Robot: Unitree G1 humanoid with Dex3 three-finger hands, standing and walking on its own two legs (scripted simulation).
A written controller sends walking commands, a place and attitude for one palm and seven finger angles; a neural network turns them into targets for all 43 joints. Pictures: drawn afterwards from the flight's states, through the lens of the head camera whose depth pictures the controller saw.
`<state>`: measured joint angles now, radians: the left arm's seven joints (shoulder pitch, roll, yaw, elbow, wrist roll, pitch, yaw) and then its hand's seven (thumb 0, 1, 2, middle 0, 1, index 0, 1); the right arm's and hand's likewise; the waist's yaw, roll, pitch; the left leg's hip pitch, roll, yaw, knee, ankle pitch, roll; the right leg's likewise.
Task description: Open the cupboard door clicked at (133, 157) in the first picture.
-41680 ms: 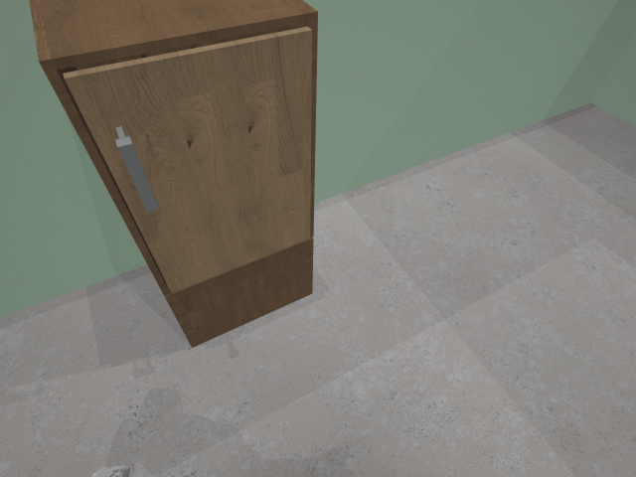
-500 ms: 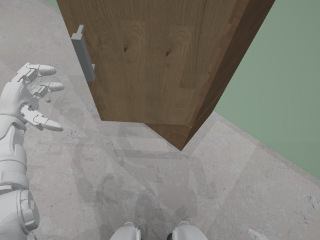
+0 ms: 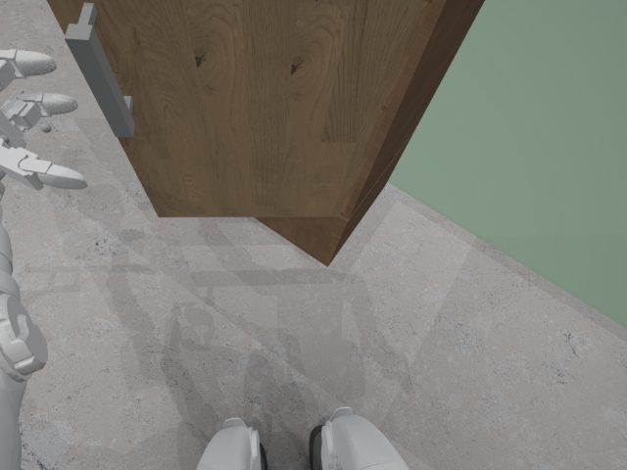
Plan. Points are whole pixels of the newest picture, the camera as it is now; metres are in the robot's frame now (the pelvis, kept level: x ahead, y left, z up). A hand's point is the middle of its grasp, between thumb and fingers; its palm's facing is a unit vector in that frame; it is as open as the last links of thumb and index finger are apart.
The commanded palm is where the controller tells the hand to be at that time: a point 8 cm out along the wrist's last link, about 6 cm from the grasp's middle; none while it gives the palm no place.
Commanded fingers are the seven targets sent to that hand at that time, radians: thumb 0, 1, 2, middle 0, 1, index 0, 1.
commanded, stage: move the hooked fingers beside the handle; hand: left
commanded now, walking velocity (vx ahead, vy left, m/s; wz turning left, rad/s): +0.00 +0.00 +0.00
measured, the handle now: (108, 75) +0.59 +0.21 +0.07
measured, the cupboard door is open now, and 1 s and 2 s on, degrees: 38 38 36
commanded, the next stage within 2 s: slide the fingers in behind the handle in 1.32 s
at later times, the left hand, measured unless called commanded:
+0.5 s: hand (60, 95) +0.56 +0.26 +0.07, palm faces -0.02 -1.00 -0.01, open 14.0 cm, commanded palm +0.54 +0.29 +0.07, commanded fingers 0.00 -0.50 0.30 -0.30 -1.20 -0.30 -1.20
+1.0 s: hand (53, 104) +0.53 +0.26 +0.08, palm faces -0.01 -1.00 -0.02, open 14.0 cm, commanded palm +0.53 +0.30 +0.07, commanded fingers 0.00 -0.50 0.30 -0.30 -1.20 -0.30 -1.20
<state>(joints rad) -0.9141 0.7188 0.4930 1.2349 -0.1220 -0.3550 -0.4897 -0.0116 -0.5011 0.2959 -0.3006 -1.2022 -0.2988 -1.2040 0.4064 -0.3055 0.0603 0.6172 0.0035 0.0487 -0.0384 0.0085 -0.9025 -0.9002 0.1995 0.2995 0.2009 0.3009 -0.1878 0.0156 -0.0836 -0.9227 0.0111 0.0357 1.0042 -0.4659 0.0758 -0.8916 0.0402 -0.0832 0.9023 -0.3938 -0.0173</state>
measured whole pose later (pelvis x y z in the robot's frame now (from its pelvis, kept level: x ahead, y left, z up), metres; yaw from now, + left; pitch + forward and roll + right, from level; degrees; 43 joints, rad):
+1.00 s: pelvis +0.02 +0.00 +0.00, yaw -1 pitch +24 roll -5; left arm -0.97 0.77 0.51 1.25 -0.09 -0.34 -0.47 -0.01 -0.50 0.30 -0.30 -1.20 -0.30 -1.20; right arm 0.41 -0.29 0.07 0.58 -0.01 0.11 -0.01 0.00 -0.90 -0.90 0.20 0.30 0.20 0.30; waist -0.21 0.02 -0.08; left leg -0.95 0.03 0.02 1.01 -0.49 0.07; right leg -0.90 0.06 -0.09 0.88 -0.40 -0.02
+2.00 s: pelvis +0.01 +0.00 -0.01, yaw +0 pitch +26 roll -6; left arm -1.06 0.69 0.40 1.25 -0.09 -0.32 -0.38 -0.01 -0.50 0.30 -0.30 -1.20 -0.28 -1.22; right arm 0.43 -0.28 0.07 0.62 -0.02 0.10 0.00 0.00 -0.90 -0.90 0.20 0.30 0.20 0.30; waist -0.22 0.04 -0.09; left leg -1.01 0.02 -0.01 1.05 -0.49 0.07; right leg -0.96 0.05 -0.12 0.91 -0.41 -0.02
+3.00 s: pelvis +0.01 -0.01 +0.00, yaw -1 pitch +24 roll -4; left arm -0.99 0.61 0.41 1.24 -0.09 -0.38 -0.30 -0.01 -0.50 0.30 -0.28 -1.20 -0.28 -1.20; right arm 0.42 -0.28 0.06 0.62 -0.01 0.09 0.01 0.01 -0.90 -0.90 0.20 0.30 0.20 0.30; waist -0.21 0.04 -0.10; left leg -0.96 0.02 0.02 1.03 -0.49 0.06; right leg -0.93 0.06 -0.09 0.93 -0.42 -0.03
